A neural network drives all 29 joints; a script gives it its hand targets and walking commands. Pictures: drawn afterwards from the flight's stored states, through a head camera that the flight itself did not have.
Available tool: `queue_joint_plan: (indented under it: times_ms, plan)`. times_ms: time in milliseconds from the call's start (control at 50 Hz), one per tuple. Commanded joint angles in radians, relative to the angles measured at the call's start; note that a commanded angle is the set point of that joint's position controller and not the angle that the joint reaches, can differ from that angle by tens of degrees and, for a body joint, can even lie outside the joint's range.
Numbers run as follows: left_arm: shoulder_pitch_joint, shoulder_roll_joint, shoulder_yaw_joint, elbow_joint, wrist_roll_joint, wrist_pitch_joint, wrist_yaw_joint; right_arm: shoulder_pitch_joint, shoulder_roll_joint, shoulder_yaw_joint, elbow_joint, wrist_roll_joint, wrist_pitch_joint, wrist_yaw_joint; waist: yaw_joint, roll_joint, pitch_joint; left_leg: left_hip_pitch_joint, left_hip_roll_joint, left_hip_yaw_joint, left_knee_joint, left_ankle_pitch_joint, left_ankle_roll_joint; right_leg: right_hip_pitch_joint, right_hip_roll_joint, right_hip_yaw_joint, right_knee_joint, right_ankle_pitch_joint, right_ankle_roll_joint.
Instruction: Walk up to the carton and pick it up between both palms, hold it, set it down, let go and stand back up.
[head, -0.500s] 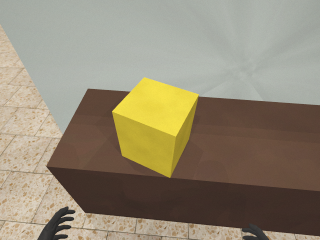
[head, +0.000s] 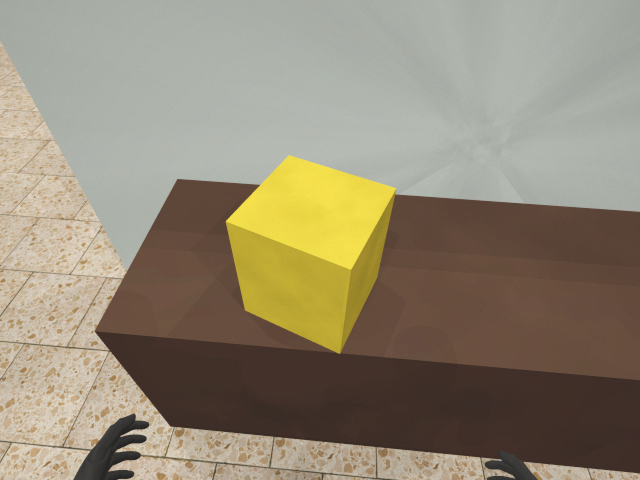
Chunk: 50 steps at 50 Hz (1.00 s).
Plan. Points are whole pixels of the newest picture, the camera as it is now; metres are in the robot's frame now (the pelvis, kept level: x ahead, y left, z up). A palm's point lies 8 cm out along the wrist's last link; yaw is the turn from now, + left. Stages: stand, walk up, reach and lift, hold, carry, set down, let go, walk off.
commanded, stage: stand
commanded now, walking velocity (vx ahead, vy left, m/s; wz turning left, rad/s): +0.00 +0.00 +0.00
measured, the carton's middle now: (314, 254) +0.52 +0.01 -0.07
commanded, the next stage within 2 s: none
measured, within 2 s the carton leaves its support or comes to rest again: neither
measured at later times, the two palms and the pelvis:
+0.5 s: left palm out of the picture +0.13 +0.28 -0.07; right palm out of the picture +0.10 -0.28 -0.10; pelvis -0.01 +0.00 +0.00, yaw +0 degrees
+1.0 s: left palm out of the picture +0.11 +0.28 -0.07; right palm out of the picture +0.08 -0.28 -0.10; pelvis -0.02 +0.00 +0.01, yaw +0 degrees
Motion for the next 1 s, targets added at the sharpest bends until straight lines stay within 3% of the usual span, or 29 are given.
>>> queue_joint_plan:
  times_ms: [0,180,260,280,360,520,560,620,800,880,980]
  plan:
    - [-0.055,0.222,0.068,0.027,0.02,-0.039,0.006,-0.115,-0.246,-0.076,-0.053,0.004,-0.022,0.003,0.001,-0.029,-0.064,0.009,0.09,-0.125,-0.188,0.211,0.083,0.066,-0.087,0.094,-0.177,0.238,-0.08]
    - [-0.043,0.226,0.068,0.047,0.018,-0.039,0.003,-0.088,-0.258,-0.079,-0.021,0.004,-0.023,0.0,-0.005,-0.022,-0.048,0.022,0.088,-0.129,-0.199,0.187,0.079,0.038,-0.092,0.116,-0.194,0.192,-0.08]
    - [-0.038,0.216,0.066,0.056,0.013,-0.041,0.002,-0.107,-0.258,-0.077,-0.012,0.004,-0.02,0.004,0.012,-0.02,-0.049,0.002,0.099,-0.14,-0.214,0.189,0.082,0.062,-0.079,0.09,-0.182,0.203,-0.076]
    - [-0.033,0.226,0.066,0.06,0.019,-0.042,0.003,-0.099,-0.255,-0.078,-0.01,0.007,-0.021,0.003,-0.004,-0.039,-0.058,0.02,0.094,-0.129,-0.201,0.198,0.078,0.057,-0.086,0.106,-0.194,0.215,-0.077]
    - [-0.056,0.217,0.065,0.067,0.016,-0.038,0.003,-0.103,-0.256,-0.077,-0.005,0.007,-0.019,0.004,-0.006,-0.026,-0.039,0.015,0.095,-0.141,-0.214,0.171,0.079,0.035,-0.091,0.111,-0.209,0.18,-0.079]
    - [-0.054,0.218,0.061,0.08,0.016,-0.042,0.004,-0.109,-0.244,-0.068,0.01,0.007,-0.021,0.011,0.004,-0.023,-0.076,0.034,0.091,-0.126,-0.22,0.193,0.074,0.068,-0.096,0.108,-0.223,0.205,-0.076]
    - [-0.054,0.221,0.062,0.089,0.019,-0.042,0.003,-0.103,-0.244,-0.07,0.022,0.006,-0.02,0.009,-0.004,-0.05,-0.061,0.032,0.094,-0.138,-0.233,0.202,0.076,0.071,-0.099,0.108,-0.235,0.215,-0.069]
    - [-0.044,0.212,0.059,0.097,0.015,-0.038,0.003,-0.11,-0.245,-0.07,0.025,0.008,-0.022,0.007,0.002,-0.028,-0.089,0.059,0.095,-0.127,-0.234,0.231,0.07,0.084,-0.102,0.097,-0.237,0.237,-0.07]
    - [-0.061,0.209,0.055,0.113,0.015,-0.042,-0.002,-0.114,-0.244,-0.065,0.047,0.007,-0.024,0.015,-0.004,-0.042,-0.082,0.058,0.102,-0.137,-0.275,0.172,0.069,0.085,-0.102,0.113,-0.276,0.186,-0.065]
    - [-0.036,0.211,0.056,0.13,0.013,-0.04,-0.002,-0.127,-0.233,-0.06,0.058,0.008,-0.021,0.018,0.012,-0.031,-0.107,0.07,0.109,-0.135,-0.299,0.179,0.067,0.1,-0.104,0.109,-0.288,0.162,-0.061]
    - [-0.045,0.201,0.053,0.143,0.013,-0.038,-0.009,-0.125,-0.24,-0.063,0.075,0.009,-0.023,0.018,0.002,-0.032,-0.115,0.077,0.111,-0.131,-0.327,0.154,0.061,0.108,-0.099,0.103,-0.314,0.163,-0.056]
